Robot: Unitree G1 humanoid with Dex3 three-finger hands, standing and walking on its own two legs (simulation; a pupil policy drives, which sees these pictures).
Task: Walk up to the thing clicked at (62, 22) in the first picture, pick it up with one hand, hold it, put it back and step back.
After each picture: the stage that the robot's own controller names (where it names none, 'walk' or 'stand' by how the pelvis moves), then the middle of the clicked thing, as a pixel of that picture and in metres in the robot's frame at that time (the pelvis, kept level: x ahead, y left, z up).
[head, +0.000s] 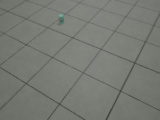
stand; (61, 19) +1.91 +0.22 -0.72
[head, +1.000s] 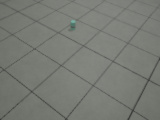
walk; (73, 25) +1.79 +0.06 -0.70
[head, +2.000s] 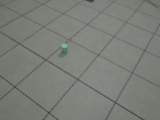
walk; (64, 49) +1.24 +0.12 -0.70
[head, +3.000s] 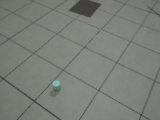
walk; (56, 86) +0.77 +0.18 -0.71
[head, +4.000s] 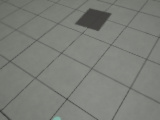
walk; out of the picture +0.46 +0.23 -0.69
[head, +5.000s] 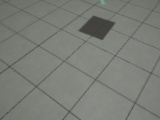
stand; out of the picture +0.36 +0.16 -0.71
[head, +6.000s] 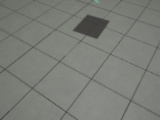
stand; out of the picture +0.36 +0.18 -0.72
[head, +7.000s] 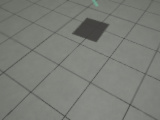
stand; out of the picture +0.34 +0.19 -0.73
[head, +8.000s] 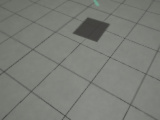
stand; out of the picture +0.34 +0.19 -0.73
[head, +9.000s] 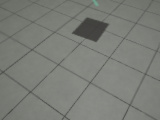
go down; out of the picture +0.33 +0.19 -0.73
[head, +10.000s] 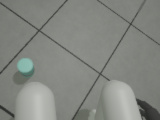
go down; (26, 68) +0.43 +0.21 -0.33
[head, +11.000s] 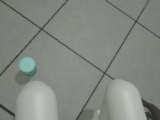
approach; (28, 67) +0.42 +0.22 -0.30
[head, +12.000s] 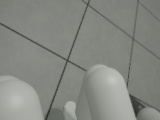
close in; out of the picture +0.40 +0.25 -0.22
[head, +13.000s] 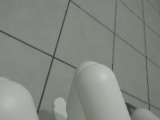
close; out of the picture +0.40 +0.26 -0.22
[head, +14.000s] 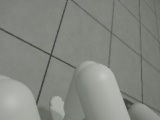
lift; out of the picture +0.37 +0.24 -0.23
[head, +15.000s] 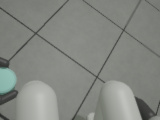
lift; (3, 83) +0.31 +0.26 -0.08
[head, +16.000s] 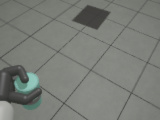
lift; (29, 91) +0.32 +0.17 +0.04
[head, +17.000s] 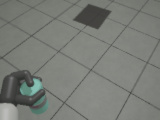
hold; (35, 97) +0.32 +0.17 -0.01
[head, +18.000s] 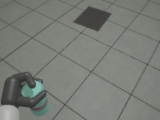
hold; (36, 99) +0.32 +0.17 -0.02
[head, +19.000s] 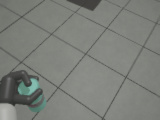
crouch; (33, 95) +0.33 +0.17 -0.06
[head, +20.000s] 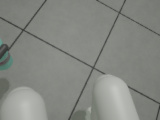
lower; out of the picture +0.45 +0.23 -0.11
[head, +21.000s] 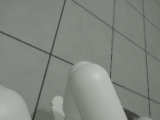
lower; out of the picture +0.41 +0.26 -0.22
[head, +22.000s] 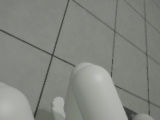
lower; out of the picture +0.40 +0.26 -0.23
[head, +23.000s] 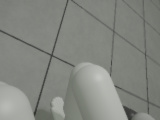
lower; out of the picture +0.40 +0.26 -0.23
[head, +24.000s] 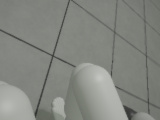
lower; out of the picture +0.40 +0.26 -0.23
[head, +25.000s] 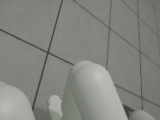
open; out of the picture +0.39 +0.25 -0.22
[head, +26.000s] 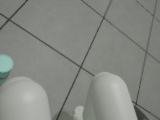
stand; (1, 69) +0.39 +0.23 -0.25
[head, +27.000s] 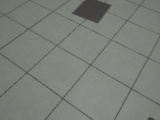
stand; out of the picture +0.35 +0.17 -0.62
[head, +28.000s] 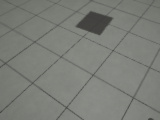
stand; out of the picture +0.35 +0.17 -0.66
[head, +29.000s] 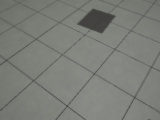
stand; out of the picture +0.34 +0.17 -0.67
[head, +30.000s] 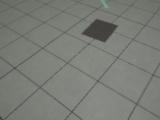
walk; out of the picture +0.36 +0.16 -0.72
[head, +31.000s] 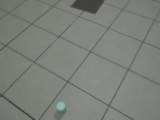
walk; (61, 108) +0.48 +0.18 -0.70
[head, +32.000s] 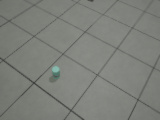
walk; (56, 72) +0.80 +0.18 -0.70
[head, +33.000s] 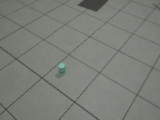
stand; (62, 69) +0.99 +0.18 -0.71
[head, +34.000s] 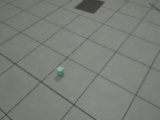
stand; (60, 72) +0.99 +0.20 -0.72
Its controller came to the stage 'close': yes
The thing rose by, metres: 0.70
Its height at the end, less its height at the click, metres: +0.00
